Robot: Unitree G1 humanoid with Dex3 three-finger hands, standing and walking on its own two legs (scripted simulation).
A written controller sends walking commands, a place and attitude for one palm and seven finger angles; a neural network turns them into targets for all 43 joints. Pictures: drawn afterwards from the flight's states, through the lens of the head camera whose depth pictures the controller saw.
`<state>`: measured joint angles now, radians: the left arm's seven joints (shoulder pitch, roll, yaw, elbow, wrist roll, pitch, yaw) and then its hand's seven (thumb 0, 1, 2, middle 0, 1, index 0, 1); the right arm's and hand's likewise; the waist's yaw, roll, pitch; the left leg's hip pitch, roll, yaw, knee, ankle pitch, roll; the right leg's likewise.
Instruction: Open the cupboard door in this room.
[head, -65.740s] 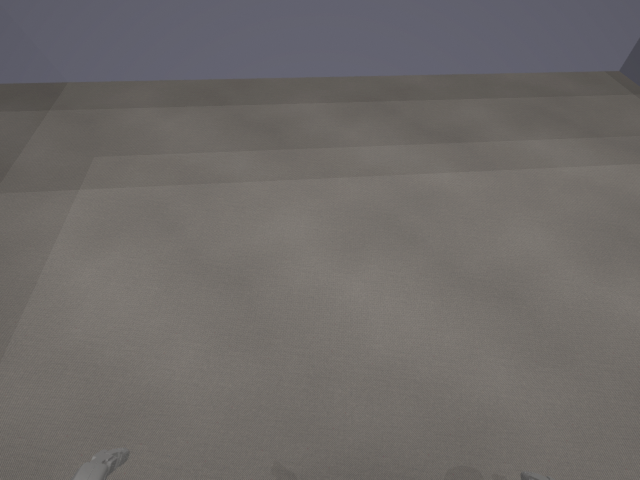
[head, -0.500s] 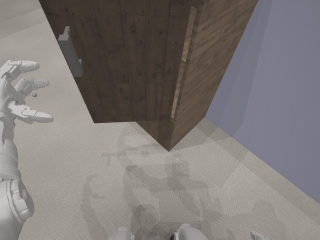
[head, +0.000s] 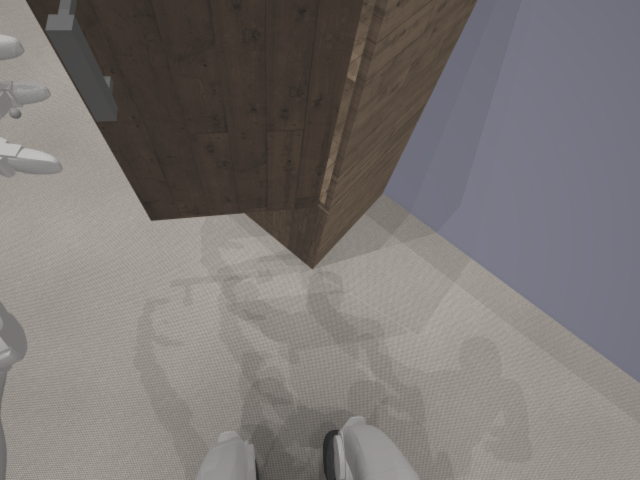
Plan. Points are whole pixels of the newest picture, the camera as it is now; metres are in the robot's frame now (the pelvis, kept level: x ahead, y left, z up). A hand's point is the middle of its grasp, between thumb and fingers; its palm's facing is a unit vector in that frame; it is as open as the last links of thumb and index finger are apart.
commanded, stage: move the hooked fingers beside the handle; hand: left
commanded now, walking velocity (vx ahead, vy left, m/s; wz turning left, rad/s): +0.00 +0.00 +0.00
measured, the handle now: (88, 60) +0.58 +0.23 +0.10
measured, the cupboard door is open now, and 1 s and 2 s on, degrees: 49 49 49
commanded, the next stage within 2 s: slide the fingers in behind the handle in 1.14 s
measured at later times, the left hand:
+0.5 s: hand (14, 103) +0.52 +0.28 +0.11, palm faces +0.09 -1.00 +0.00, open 13.9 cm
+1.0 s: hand (14, 104) +0.51 +0.28 +0.11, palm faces +0.07 -1.00 +0.00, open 13.9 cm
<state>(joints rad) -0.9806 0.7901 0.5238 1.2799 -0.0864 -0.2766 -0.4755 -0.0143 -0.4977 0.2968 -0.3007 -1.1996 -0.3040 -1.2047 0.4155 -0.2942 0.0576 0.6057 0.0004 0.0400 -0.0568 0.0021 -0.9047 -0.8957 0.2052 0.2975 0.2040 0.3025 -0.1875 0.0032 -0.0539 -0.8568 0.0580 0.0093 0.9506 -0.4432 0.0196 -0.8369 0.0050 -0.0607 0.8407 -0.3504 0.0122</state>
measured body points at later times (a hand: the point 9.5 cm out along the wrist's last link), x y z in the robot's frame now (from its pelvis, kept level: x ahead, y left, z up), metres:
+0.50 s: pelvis +0.02 +0.00 +0.00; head +0.16 +0.02 +0.43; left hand +0.51 +0.34 +0.11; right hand +0.01 -0.27 -0.09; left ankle +0.00 +0.10 -0.69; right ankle +0.02 -0.14 -0.69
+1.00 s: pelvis +0.00 -0.01 +0.00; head +0.14 +0.02 +0.42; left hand +0.50 +0.33 +0.11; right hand +0.00 -0.28 -0.10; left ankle +0.00 +0.10 -0.69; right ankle +0.02 -0.14 -0.69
